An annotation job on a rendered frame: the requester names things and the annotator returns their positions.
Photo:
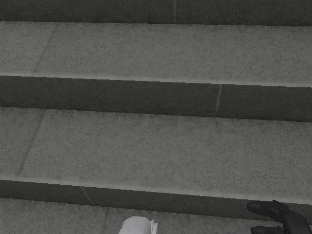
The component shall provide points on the robot left thigh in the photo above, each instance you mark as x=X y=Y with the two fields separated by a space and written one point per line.
x=139 y=225

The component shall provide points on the robot right hand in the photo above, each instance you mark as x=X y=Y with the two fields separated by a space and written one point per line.
x=293 y=223

